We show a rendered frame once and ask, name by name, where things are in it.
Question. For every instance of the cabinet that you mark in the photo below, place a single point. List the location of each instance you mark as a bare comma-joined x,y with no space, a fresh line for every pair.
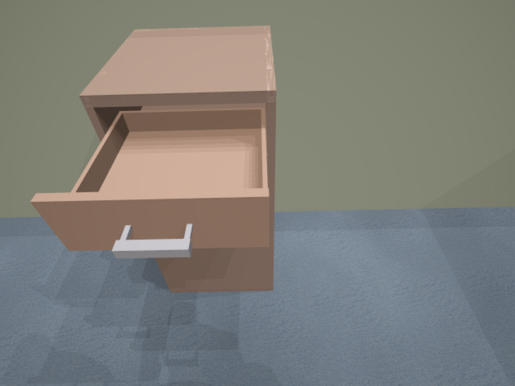
196,68

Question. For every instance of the handle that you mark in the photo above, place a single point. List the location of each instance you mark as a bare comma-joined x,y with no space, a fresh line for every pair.
125,248

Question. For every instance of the drawer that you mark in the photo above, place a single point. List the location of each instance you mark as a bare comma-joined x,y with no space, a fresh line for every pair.
159,170

